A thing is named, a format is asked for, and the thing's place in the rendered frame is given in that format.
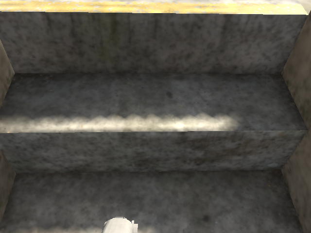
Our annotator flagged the left robot thigh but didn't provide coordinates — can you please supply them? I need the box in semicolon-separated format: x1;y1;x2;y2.
101;217;138;233

